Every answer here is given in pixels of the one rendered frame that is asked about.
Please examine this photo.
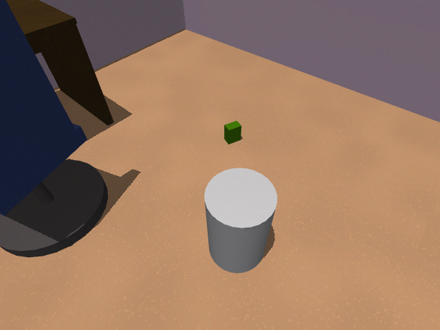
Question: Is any desk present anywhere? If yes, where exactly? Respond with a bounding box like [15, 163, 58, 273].
[6, 0, 114, 126]

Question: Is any office chair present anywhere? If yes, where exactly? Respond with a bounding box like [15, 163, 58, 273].
[0, 0, 108, 257]

